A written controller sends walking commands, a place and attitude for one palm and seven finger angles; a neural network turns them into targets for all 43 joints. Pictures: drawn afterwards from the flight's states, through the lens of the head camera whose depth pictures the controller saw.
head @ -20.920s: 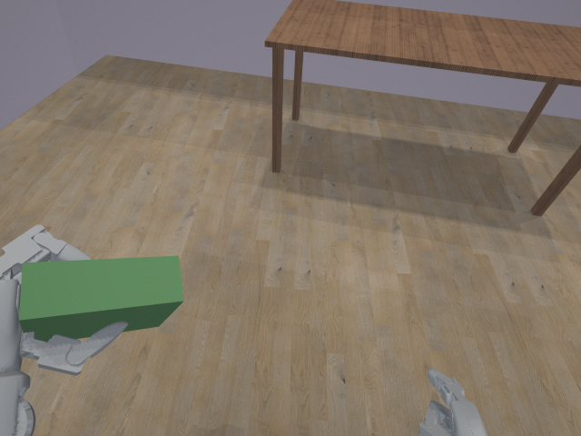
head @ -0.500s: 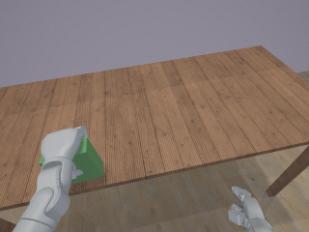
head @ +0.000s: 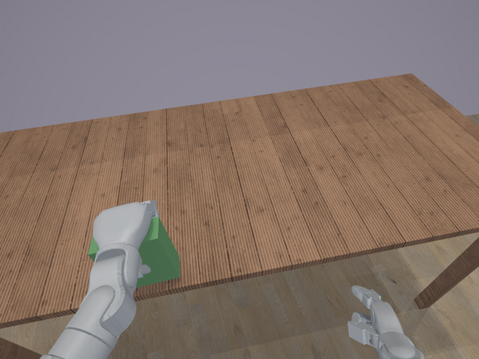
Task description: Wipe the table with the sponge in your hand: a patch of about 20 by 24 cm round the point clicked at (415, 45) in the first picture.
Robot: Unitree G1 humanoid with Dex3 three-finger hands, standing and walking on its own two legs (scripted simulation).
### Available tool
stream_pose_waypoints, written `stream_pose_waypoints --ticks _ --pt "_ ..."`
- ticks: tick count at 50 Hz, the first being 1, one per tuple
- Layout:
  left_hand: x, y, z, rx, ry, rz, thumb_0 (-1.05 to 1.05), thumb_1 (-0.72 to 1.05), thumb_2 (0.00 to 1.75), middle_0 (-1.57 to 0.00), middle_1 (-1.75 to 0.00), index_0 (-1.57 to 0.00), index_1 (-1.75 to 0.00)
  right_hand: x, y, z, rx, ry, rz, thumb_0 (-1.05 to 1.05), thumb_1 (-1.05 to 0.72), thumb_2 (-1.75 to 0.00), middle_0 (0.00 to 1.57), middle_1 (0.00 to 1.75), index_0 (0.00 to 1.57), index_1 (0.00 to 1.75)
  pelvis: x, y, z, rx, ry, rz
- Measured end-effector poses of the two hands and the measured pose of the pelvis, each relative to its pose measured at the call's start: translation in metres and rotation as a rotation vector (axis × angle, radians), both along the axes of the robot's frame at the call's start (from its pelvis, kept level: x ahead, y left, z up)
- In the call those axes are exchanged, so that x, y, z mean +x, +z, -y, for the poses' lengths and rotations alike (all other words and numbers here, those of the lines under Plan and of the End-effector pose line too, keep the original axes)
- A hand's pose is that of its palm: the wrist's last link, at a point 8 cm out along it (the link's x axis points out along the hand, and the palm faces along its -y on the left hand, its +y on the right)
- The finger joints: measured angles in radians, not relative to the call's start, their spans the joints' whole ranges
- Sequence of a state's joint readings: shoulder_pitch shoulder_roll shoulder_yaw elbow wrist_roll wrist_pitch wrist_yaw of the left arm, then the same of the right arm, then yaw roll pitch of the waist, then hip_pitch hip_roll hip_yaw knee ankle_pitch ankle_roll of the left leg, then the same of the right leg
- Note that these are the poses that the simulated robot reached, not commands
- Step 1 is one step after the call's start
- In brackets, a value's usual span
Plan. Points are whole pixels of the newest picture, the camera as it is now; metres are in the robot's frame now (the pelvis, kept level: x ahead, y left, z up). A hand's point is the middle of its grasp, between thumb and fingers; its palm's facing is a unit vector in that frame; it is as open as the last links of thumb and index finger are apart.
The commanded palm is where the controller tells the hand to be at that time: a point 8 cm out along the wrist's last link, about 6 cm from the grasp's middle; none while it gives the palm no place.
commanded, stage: move the sponge above the wiping area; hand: left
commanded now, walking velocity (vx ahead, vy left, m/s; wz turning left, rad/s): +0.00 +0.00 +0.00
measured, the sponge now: (143, 262) +0.27 +0.24 -0.02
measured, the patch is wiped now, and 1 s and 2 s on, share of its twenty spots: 0.00 0.00 0.00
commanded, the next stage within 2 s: none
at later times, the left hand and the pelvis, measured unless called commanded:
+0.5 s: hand (141, 242) +0.28 +0.23 +0.04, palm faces -0.05 -0.14 -0.99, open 9.4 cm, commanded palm +0.25 +0.23 +0.12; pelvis +0.00 -0.01 +0.00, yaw +0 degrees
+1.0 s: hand (145, 237) +0.28 +0.22 +0.04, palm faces -0.04 -0.12 -0.99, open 9.4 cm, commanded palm +0.26 +0.24 +0.12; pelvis +0.00 -0.01 +0.00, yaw -1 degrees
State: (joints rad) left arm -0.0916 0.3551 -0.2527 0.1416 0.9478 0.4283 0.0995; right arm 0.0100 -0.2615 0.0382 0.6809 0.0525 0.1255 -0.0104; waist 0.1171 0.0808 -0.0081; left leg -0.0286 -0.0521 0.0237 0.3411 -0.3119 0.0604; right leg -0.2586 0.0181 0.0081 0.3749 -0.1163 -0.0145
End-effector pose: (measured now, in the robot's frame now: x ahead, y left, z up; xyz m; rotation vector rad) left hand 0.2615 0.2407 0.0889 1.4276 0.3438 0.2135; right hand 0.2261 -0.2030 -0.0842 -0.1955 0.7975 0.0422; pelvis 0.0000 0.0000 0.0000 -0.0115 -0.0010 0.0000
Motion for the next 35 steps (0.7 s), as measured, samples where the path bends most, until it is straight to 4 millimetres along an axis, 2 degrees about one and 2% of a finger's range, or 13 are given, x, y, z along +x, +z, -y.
stream_pose_waypoints --ticks 4,8,12,18,23,29,35 --pt "0.001 -0.003 0.007 -0.005 -0.059 0.001 0.00 -0.44 1.02 -0.80 -1.39 -0.81 -1.38 0.000 0.001 0.002 -0.019 0.002 0.003 0.01 -0.91 -0.90 0.20 0.30 0.20 0.30 0.000 0.000 0.001 0.000 -0.003 -0.001" --pt "0.002 0.011 0.013 0.018 -0.099 0.081 0.00 -0.44 1.02 -0.80 -1.39 -0.81 -1.38 -0.001 0.001 0.004 -0.018 -0.003 0.008 0.01 -0.91 -0.90 0.20 0.30 0.20 0.30 0.003 -0.001 0.001 -0.003 -0.007 0.001" --pt "0.004 0.021 0.008 0.040 -0.051 0.122 0.00 -0.44 1.02 -0.80 -1.39 -0.81 -1.38 -0.001 -0.002 0.003 0.004 -0.008 -0.004 0.01 -0.91 -0.90 0.20 0.30 0.20 0.30 0.004 -0.001 0.002 -0.003 -0.007 0.005" --pt "0.004 0.012 -0.001 0.026 0.046 0.044 0.00 -0.44 1.02 -0.80 -1.39 -0.80 -1.39 -0.001 -0.002 0.003 0.021 -0.009 -0.012 0.01 -0.91 -0.90 0.20 0.30 0.20 0.30 0.001 0.000 0.005 0.002 -0.002 0.007" --pt "-0.001 0.005 0.006 0.000 -0.005 0.004 0.00 -0.44 1.02 -0.80 -1.39 -0.80 -1.39 0.000 0.000 0.007 0.002 -0.002 -0.001 0.01 -0.91 -0.90 0.20 0.30 0.20 0.30 0.000 0.000 0.007 0.003 -0.003 0.008" --pt "-0.006 0.014 0.013 0.017 -0.072 0.067 0.00 -0.44 1.02 -0.80 -1.39 -0.81 -1.38 -0.002 0.002 0.011 -0.013 -0.003 0.009 0.01 -0.91 -0.90 0.20 0.30 0.20 0.30 0.000 0.000 0.009 0.002 -0.008 0.012" --pt "-0.002 0.020 0.001 0.049 0.006 0.082 0.00 -0.44 1.02 -0.80 -1.39 -0.81 -1.38 -0.004 0.001 0.012 -0.003 -0.013 -0.001 0.01 -0.91 -0.90 0.20 0.30 0.20 0.30 -0.003 0.000 0.011 0.004 -0.006 0.019"
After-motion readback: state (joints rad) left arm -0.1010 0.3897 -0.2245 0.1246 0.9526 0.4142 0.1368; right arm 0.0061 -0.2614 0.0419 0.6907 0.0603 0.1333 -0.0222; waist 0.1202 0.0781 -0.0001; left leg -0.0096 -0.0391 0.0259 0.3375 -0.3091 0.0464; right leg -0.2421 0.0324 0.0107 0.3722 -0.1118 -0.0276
